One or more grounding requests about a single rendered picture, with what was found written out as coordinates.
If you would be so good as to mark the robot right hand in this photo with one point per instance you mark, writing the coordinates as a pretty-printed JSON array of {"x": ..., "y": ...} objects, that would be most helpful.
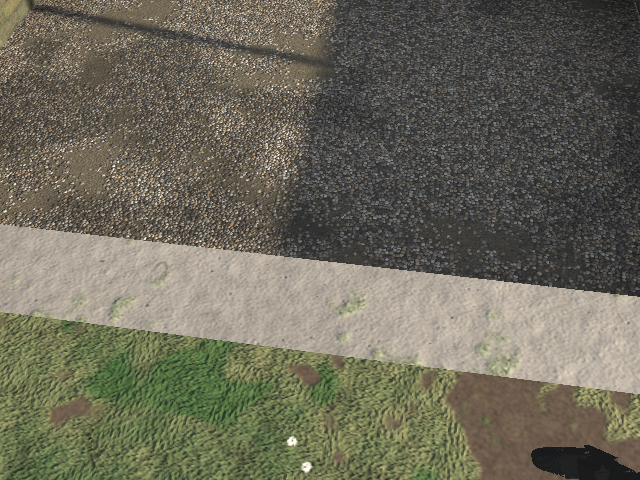
[{"x": 587, "y": 463}]

